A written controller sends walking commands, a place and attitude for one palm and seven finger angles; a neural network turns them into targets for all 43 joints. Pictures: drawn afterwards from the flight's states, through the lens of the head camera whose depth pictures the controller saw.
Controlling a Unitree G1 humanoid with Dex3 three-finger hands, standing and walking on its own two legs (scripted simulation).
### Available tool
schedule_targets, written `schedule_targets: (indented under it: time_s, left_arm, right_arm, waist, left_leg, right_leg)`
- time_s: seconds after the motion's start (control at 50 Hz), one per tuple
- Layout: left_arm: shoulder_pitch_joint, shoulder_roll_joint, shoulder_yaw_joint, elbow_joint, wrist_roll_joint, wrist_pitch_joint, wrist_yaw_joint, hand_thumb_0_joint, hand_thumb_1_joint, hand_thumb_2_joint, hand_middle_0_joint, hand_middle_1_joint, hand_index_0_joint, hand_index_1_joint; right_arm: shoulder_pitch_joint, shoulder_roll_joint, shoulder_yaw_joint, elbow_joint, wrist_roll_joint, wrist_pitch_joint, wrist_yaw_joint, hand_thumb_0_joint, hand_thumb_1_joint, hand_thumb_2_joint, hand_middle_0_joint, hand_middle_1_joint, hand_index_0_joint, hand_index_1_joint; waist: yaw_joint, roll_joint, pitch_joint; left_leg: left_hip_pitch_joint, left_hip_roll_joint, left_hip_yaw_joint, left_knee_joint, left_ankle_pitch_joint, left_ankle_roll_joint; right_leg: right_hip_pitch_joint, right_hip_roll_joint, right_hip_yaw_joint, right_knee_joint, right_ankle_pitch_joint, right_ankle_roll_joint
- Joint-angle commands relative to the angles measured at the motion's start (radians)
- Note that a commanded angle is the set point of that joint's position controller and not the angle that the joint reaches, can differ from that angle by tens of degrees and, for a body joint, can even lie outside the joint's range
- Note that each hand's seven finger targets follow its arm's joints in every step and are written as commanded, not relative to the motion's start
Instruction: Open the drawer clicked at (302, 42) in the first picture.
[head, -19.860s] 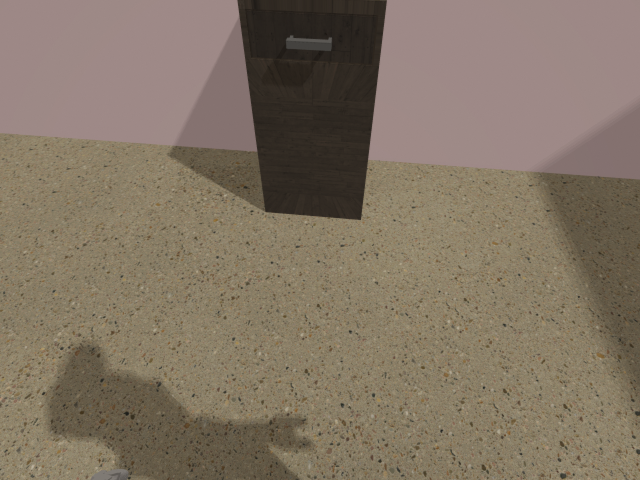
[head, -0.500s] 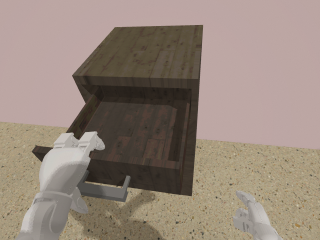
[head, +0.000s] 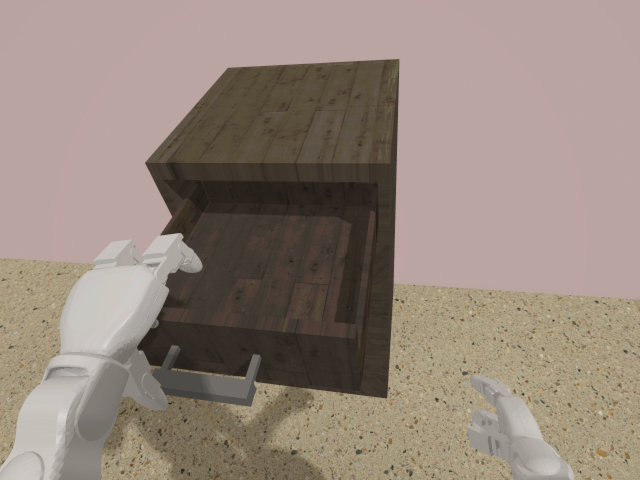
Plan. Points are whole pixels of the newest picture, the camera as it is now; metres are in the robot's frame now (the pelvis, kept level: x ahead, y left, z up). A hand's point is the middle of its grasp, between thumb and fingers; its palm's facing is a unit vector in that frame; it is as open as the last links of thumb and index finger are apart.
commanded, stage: draw the hand back to the body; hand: left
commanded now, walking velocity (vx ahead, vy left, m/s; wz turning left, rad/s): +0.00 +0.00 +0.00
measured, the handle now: (207, 371) +0.24 +0.21 +0.01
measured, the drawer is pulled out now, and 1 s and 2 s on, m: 0.30 0.30 0.30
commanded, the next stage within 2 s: step back with the hand held close in 1.64 s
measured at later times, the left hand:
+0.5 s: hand (123, 352) +0.19 +0.23 +0.15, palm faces +0.10 -0.06 -0.99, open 13.9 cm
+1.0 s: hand (121, 310) +0.21 +0.22 +0.19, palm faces +0.41 -0.84 -0.36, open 12.5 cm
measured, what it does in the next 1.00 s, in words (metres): stands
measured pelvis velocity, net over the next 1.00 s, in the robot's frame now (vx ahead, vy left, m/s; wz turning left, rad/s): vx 0.02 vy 0.00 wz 0.02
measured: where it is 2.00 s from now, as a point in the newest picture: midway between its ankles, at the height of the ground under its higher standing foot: outside the picture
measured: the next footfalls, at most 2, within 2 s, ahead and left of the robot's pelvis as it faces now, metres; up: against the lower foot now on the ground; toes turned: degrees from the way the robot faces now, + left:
none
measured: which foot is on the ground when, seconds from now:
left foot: down 0.00-1.00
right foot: down 0.00-1.00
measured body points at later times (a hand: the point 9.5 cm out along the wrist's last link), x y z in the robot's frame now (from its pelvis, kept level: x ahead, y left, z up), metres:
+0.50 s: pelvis +0.00 -0.01 +0.00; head -0.01 -0.05 +0.44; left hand +0.17 +0.23 +0.20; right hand +0.23 -0.22 -0.09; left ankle -0.03 +0.12 -0.74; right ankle +0.03 -0.10 -0.74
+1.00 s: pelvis +0.02 +0.00 +0.00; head +0.01 -0.01 +0.45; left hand +0.18 +0.27 +0.21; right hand +0.21 -0.20 -0.08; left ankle -0.03 +0.12 -0.74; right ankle +0.03 -0.10 -0.74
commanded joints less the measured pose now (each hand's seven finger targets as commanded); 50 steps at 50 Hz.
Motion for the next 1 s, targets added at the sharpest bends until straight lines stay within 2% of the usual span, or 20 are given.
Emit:
schedule_targets:
  time_s: [0.0, 0.04, 0.12, 0.18, 0.22, 0.26, 0.34, 0.38, 0.42, 0.48, 0.52, 0.6, 0.62, 0.64, 0.66, 0.68, 0.72, 0.74, 0.8, 0.98]
  left_arm:
    - [-0.169, 0.192, 0.136, -0.196, 0.027, -0.044, 0.048, 0.000, -0.500, 0.300, -0.300, -1.200, -0.300, -1.200]
    - [-0.130, 0.202, 0.172, -0.207, 0.022, -0.054, 0.062, 0.000, -0.500, 0.300, -0.300, -1.200, -0.300, -1.200]
    - [-0.061, 0.260, 0.276, -0.188, -0.022, -0.056, 0.082, 0.000, -0.500, 0.300, -0.300, -1.200, -0.300, -1.200]
    - [-0.012, 0.241, 0.269, -0.152, -0.045, -0.063, 0.070, 0.000, -0.500, 0.300, -0.300, -1.200, -0.300, -1.200]
    - [-0.037, 0.235, 0.262, -0.173, -0.065, -0.066, 0.055, 0.000, -0.500, 0.300, -0.300, -1.200, -0.300, -1.200]
    - [-0.041, 0.234, 0.243, -0.159, -0.057, -0.089, 0.047, 0.000, -0.500, 0.300, -0.300, -1.200, -0.300, -1.200]
    - [-0.029, 0.262, 0.269, -0.207, -0.056, -0.134, 0.055, 0.000, -0.500, 0.300, -0.300, -1.200, -0.300, -1.200]
    - [0.031, 0.292, 0.316, -0.168, -0.057, -0.154, 0.066, 0.000, -0.500, 0.300, -0.300, -1.200, -0.300, -1.200]
    - [0.047, 0.318, 0.366, -0.189, -0.077, -0.166, 0.081, 0.000, -0.500, 0.300, -0.300, -1.200, -0.300, -1.200]
    - [0.061, 0.278, 0.342, -0.179, -0.087, -0.191, 0.091, 0.000, -0.500, 0.300, -0.300, -1.200, -0.300, -1.200]
    - [0.050, 0.283, 0.351, -0.194, -0.105, -0.194, 0.096, 0.000, -0.500, 0.300, -0.300, -1.200, -0.300, -1.200]
    - [0.094, 0.295, 0.360, -0.168, -0.092, -0.193, 0.090, 0.000, -0.500, 0.300, -0.300, -1.200, -0.300, -1.200]
    - [0.098, 0.302, 0.374, -0.176, -0.112, -0.187, 0.087, 0.000, -0.500, 0.300, -0.300, -1.200, -0.300, -1.200]
    - [0.017, -0.123, 0.299, -0.193, -0.786, -0.297, 0.111, 0.000, -0.465, 0.315, -0.298, -1.178, -0.298, -1.178]
    - [0.129, -0.020, 0.354, -0.111, -0.798, -0.339, 0.139, 0.000, -0.430, 0.330, -0.295, -1.155, -0.295, -1.155]
    - [0.157, -0.001, 0.398, -0.175, -0.852, -0.370, 0.156, 0.000, -0.395, 0.345, -0.292, -1.133, -0.292, -1.133]
    - [0.096, 0.071, 0.460, -0.271, -0.876, -0.419, 0.186, 0.000, -0.325, 0.375, -0.287, -1.087, -0.287, -1.087]
    - [0.094, 0.017, 0.418, -0.297, -0.873, -0.435, 0.188, 0.000, -0.290, 0.390, -0.285, -1.065, -0.285, -1.065]
    - [0.098, -0.018, 0.399, -0.249, -0.881, -0.439, 0.189, 0.000, -0.185, 0.435, -0.277, -0.997, -0.277, -0.997]
    - [0.149, -0.036, 0.409, -0.235, -0.899, -0.448, 0.171, 0.000, 0.130, 0.570, -0.255, -0.795, -0.255, -0.795]
  right_arm:
    - [-0.200, -0.069, -0.020, -0.189, -0.008, -0.057, -0.010, 0.000, -0.900, -0.900, 0.200, 0.300, 0.200, 0.300]
    - [-0.190, -0.060, -0.012, -0.196, -0.012, -0.066, -0.008, 0.000, -0.900, -0.900, 0.200, 0.300, 0.200, 0.300]
    - [-0.219, -0.072, -0.017, -0.188, 0.002, -0.073, -0.009, 0.000, -0.900, -0.900, 0.200, 0.300, 0.200, 0.300]
    - [-0.177, -0.071, -0.025, -0.185, -0.003, -0.075, -0.014, 0.000, -0.900, -0.900, 0.200, 0.300, 0.200, 0.300]
    - [-0.206, -0.076, -0.024, -0.191, 0.007, -0.087, -0.019, 0.000, -0.900, -0.900, 0.200, 0.300, 0.200, 0.300]
    - [-0.164, -0.074, -0.030, -0.187, -0.003, -0.096, -0.030, 0.000, -0.900, -0.900, 0.200, 0.300, 0.200, 0.300]
    - [-0.137, -0.080, -0.025, -0.202, -0.012, -0.120, -0.043, 0.000, -0.900, -0.900, 0.200, 0.300, 0.200, 0.300]
    - [-0.121, -0.087, -0.033, -0.196, -0.016, -0.121, -0.050, 0.000, -0.900, -0.900, 0.200, 0.300, 0.200, 0.300]
    - [-0.151, -0.088, -0.032, -0.199, -0.005, -0.132, -0.049, 0.000, -0.900, -0.900, 0.200, 0.300, 0.200, 0.300]
    - [-0.113, -0.080, -0.042, -0.194, -0.013, -0.134, -0.048, 0.000, -0.900, -0.900, 0.200, 0.300, 0.200, 0.300]
    - [-0.143, -0.081, -0.041, -0.198, -0.002, -0.148, -0.046, 0.000, -0.900, -0.900, 0.200, 0.300, 0.200, 0.300]
    - [-0.104, -0.087, -0.049, -0.201, -0.012, -0.142, -0.044, 0.000, -0.900, -0.900, 0.200, 0.300, 0.200, 0.300]
    - [-0.140, -0.087, -0.042, -0.207, 0.001, -0.150, -0.043, 0.000, -0.900, -0.900, 0.200, 0.300, 0.200, 0.300]
    - [-0.045, 0.030, -0.047, -0.221, -0.006, -0.238, -0.066, 0.000, -0.900, -0.900, 0.200, 0.300, 0.200, 0.300]
    - [-0.019, -0.003, -0.048, -0.183, -0.014, -0.284, -0.083, 0.000, -0.900, -0.900, 0.200, 0.300, 0.200, 0.300]
    - [-0.023, -0.010, -0.050, -0.171, -0.019, -0.307, -0.099, 0.000, -0.900, -0.900, 0.200, 0.300, 0.200, 0.300]
    - [-0.027, -0.018, -0.046, -0.140, -0.031, -0.360, -0.113, 0.000, -0.900, -0.900, 0.200, 0.300, 0.200, 0.300]
    - [-0.006, -0.003, -0.040, -0.143, -0.041, -0.380, -0.111, 0.000, -0.900, -0.900, 0.200, 0.300, 0.200, 0.300]
    - [0.007, 0.002, -0.043, -0.124, -0.039, -0.400, -0.106, 0.000, -0.900, -0.900, 0.200, 0.300, 0.200, 0.300]
    - [0.012, -0.004, -0.059, -0.114, -0.037, -0.407, -0.090, 0.000, -0.900, -0.900, 0.200, 0.300, 0.200, 0.300]
  waist:
    - [0.003, -0.113, -0.151]
    - [0.016, -0.110, -0.188]
    - [0.012, -0.086, -0.132]
    - [0.003, -0.142, -0.110]
    - [-0.016, -0.096, -0.093]
    - [-0.018, -0.124, -0.102]
    - [-0.007, -0.097, -0.152]
    - [0.000, -0.141, -0.115]
    - [-0.002, -0.087, -0.110]
    - [-0.005, -0.105, -0.085]
    - [-0.010, -0.053, -0.084]
    - [-0.002, -0.103, -0.104]
    - [-0.008, -0.080, -0.095]
    - [-0.100, -0.203, -0.046]
    - [-0.084, -0.279, -0.026]
    - [-0.064, -0.246, -0.046]
    - [-0.054, -0.133, -0.087]
    - [-0.053, -0.055, -0.103]
    - [-0.056, -0.029, -0.018]
    - [-0.052, -0.077, -0.070]
  left_leg:
    - [-0.096, 0.010, -0.002, -0.057, 0.208, 0.020]
    - [-0.098, 0.009, -0.004, -0.047, 0.221, 0.019]
    - [-0.112, 0.010, -0.009, -0.035, 0.194, 0.011]
    - [-0.118, 0.001, 0.004, -0.028, 0.184, 0.017]
    - [-0.109, 0.005, -0.003, -0.023, 0.145, 0.015]
    - [-0.103, 0.000, 0.004, -0.019, 0.146, 0.021]
    - [-0.091, 0.002, -0.005, -0.010, 0.144, 0.020]
    - [-0.107, 0.002, -0.006, -0.004, 0.146, 0.020]
    - [-0.105, 0.008, -0.018, 0.001, 0.131, 0.013]
    - [-0.111, 0.003, -0.012, 0.001, 0.136, 0.014]
    - [-0.107, 0.008, -0.020, -0.001, 0.115, 0.008]
    - [-0.122, 0.006, -0.014, -0.005, 0.138, 0.013]
    - [-0.125, 0.012, -0.023, -0.003, 0.124, 0.008]
    - [-0.050, 0.032, -0.019, -0.006, 0.058, 0.043]
    - [-0.055, 0.053, -0.032, -0.019, 0.024, 0.039]
    - [-0.051, 0.042, -0.028, -0.027, 0.056, 0.038]
    - [-0.036, 0.037, -0.025, -0.023, 0.088, 0.027]
    - [-0.036, 0.029, -0.021, -0.030, 0.120, 0.025]
    - [-0.068, 0.034, -0.026, -0.045, 0.146, 0.013]
    - [-0.061, 0.040, -0.033, -0.021, 0.283, 0.007]
  right_leg:
    - [0.154, -0.020, 0.048, -0.047, 0.119, 0.014]
    - [0.175, -0.025, 0.051, -0.036, 0.130, 0.011]
    - [0.134, -0.016, 0.084, -0.057, 0.124, 0.007]
    - [0.122, -0.030, 0.067, -0.058, 0.114, 0.020]
    - [0.079, -0.024, 0.082, -0.079, 0.053, 0.018]
    - [0.076, -0.036, 0.058, -0.075, 0.037, 0.025]
    - [0.089, -0.047, 0.053, -0.069, 0.032, 0.023]
    - [0.080, -0.049, 0.057, -0.069, 0.051, 0.025]
    - [0.061, -0.038, 0.077, -0.076, 0.036, 0.016]
    - [0.039, -0.046, 0.050, -0.071, 0.031, 0.018]
    - [0.023, -0.035, 0.059, -0.077, -0.002, 0.011]
    - [0.046, -0.047, 0.034, -0.055, 0.037, 0.017]
    - [0.038, -0.036, 0.045, -0.057, 0.028, 0.012]
    - [0.036, -0.019, -0.010, -0.061, -0.003, 0.001]
    - [0.024, -0.022, -0.012, -0.058, -0.055, 0.008]
    - [0.050, -0.031, -0.010, -0.076, -0.032, 0.011]
    - [0.073, -0.038, 0.010, -0.069, -0.006, 0.008]
    - [0.091, -0.045, 0.006, -0.063, 0.026, 0.001]
    - [0.077, -0.041, -0.001, -0.063, 0.045, -0.006]
    - [0.122, -0.040, -0.012, -0.032, 0.185, -0.009]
